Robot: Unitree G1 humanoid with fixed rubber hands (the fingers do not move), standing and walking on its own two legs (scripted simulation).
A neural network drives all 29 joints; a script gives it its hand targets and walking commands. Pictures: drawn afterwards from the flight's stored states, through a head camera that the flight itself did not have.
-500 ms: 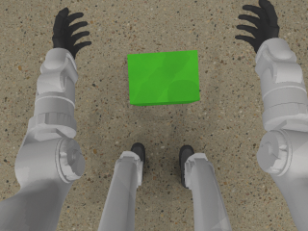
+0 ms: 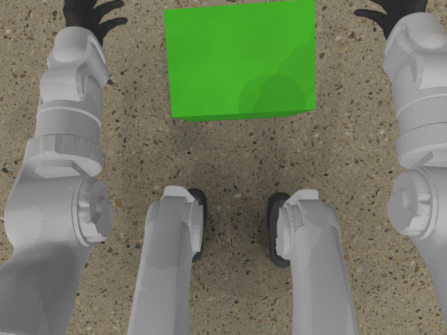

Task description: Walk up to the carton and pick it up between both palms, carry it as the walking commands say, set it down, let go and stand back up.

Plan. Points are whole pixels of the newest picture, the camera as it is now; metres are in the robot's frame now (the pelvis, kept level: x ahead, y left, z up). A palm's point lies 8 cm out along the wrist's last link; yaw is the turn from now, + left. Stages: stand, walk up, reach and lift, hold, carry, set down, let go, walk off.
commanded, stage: reach and lift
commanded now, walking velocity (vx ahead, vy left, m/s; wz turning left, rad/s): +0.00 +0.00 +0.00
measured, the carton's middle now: (239, 75) +0.52 +0.00 -0.34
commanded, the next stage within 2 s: none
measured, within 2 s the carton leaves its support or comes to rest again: neither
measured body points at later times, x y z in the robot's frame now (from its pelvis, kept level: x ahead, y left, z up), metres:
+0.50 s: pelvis -0.01 +0.00 -0.09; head +0.37 +0.00 +0.14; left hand +0.55 +0.21 -0.27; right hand +0.56 -0.20 -0.28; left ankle +0.10 +0.13 -0.44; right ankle +0.09 -0.12 -0.44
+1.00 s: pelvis -0.02 +0.00 -0.10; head +0.36 +0.00 +0.13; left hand +0.55 +0.20 -0.28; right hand +0.56 -0.20 -0.28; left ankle +0.10 +0.13 -0.44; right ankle +0.09 -0.12 -0.44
